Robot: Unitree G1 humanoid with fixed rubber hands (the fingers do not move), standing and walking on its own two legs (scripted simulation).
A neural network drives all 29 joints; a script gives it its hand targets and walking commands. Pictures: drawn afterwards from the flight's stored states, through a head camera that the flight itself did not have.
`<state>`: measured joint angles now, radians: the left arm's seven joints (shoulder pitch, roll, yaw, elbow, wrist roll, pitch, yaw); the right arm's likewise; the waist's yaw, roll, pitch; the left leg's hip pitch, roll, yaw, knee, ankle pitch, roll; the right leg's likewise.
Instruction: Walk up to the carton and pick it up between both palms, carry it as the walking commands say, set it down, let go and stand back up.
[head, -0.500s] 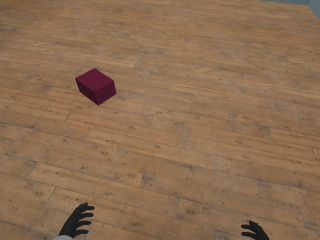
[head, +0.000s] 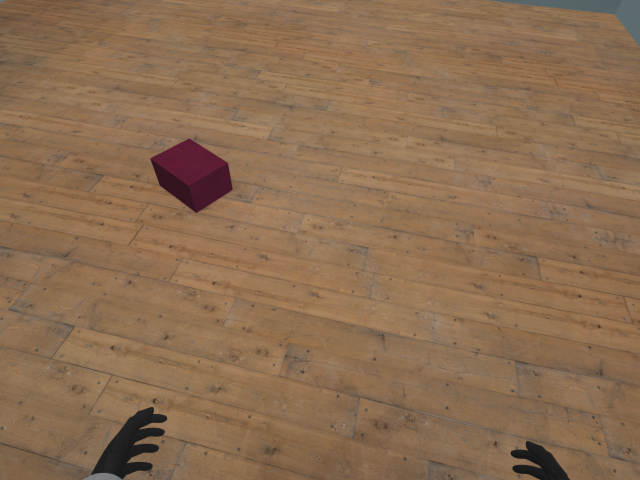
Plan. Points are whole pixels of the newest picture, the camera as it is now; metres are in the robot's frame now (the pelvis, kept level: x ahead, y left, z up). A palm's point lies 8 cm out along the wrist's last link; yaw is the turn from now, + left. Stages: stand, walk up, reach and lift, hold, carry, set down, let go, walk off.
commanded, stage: stand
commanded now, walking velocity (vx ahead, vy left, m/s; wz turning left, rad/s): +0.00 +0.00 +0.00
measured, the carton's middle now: (192, 174) +1.44 +0.61 -0.68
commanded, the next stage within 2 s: walk up in 1.32 s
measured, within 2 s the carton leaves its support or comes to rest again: neither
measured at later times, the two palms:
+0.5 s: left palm out of the picture +0.12 +0.27 -0.09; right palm out of the picture +0.10 -0.30 -0.09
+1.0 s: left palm out of the picture +0.09 +0.27 -0.09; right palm out of the picture +0.07 -0.30 -0.09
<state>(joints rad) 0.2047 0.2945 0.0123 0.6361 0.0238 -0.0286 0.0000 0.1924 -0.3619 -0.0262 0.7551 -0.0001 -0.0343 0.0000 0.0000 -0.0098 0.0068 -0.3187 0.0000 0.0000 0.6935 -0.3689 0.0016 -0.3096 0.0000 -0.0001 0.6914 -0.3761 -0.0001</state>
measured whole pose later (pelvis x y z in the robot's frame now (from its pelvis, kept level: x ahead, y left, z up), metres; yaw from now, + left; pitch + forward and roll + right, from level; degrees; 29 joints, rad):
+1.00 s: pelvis -0.03 +0.00 +0.00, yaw +0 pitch -1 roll +0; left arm 0.20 0.31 0.01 0.78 0.02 -0.03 0.00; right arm 0.17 -0.37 -0.03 0.92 0.00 -0.03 0.00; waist 0.00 -0.02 0.01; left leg -0.31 0.00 0.00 0.64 -0.30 0.00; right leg -0.31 0.00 0.00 0.65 -0.31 0.00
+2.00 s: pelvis +0.05 +0.13 +0.01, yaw +11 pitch +1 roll -5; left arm 0.27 0.31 0.03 0.88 0.05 0.00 -0.02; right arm 0.27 -0.23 -0.03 0.91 0.00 -0.02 0.05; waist 0.00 -0.06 -0.04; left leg -0.37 0.05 0.01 0.64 -0.30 0.04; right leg -0.37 -0.10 -0.06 1.05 -0.45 0.03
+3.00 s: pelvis +0.53 +0.24 +0.00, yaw +19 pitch -2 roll -4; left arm 0.27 0.27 0.03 0.96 0.02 -0.03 -0.02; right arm 0.14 -0.21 -0.03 0.95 0.00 -0.05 0.03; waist -0.04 -0.02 0.03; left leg -0.45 0.06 -0.03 0.69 -0.20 0.03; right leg -0.17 -0.05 -0.18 0.68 -0.42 0.01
